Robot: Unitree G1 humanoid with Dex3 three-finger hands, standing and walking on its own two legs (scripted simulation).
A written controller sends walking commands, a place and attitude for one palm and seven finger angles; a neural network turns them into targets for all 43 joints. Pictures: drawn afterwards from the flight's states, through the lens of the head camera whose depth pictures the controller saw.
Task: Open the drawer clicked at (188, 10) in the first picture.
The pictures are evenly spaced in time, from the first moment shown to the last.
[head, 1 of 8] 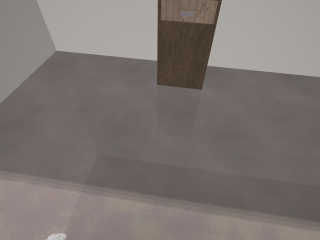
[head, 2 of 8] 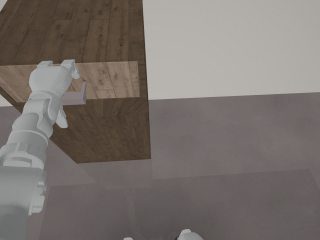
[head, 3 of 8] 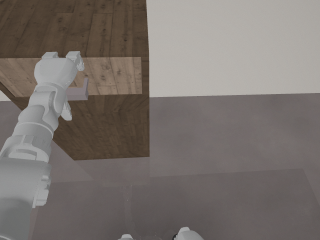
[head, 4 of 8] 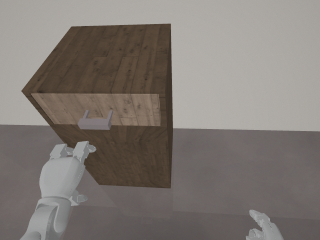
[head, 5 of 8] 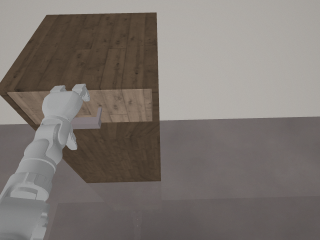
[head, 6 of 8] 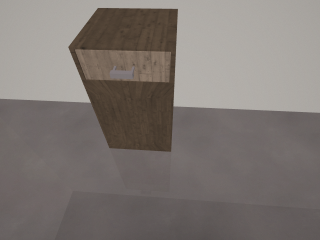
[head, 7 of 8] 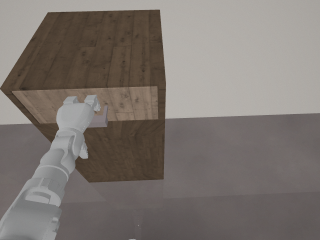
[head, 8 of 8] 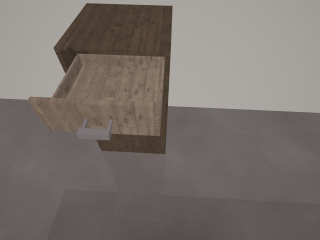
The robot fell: no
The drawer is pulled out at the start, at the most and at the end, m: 0.00 0.30 0.28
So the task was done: yes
